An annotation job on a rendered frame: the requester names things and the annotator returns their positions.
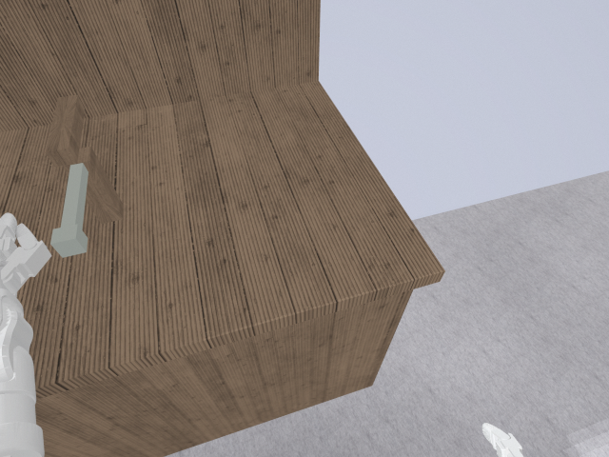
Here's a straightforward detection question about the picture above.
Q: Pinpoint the robot left forearm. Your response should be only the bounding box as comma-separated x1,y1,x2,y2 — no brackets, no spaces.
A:
0,288,45,457

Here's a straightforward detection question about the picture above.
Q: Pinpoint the robot left hand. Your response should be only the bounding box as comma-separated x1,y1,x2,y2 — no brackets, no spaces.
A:
0,213,51,298

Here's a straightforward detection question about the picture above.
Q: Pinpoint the tap lever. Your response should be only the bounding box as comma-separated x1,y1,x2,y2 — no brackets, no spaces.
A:
50,163,88,258

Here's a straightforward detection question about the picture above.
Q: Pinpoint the counter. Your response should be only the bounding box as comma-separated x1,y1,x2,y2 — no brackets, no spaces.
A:
0,0,445,457

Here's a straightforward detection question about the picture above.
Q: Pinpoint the robot right hand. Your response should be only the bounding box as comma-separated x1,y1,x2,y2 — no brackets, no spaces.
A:
482,423,524,457

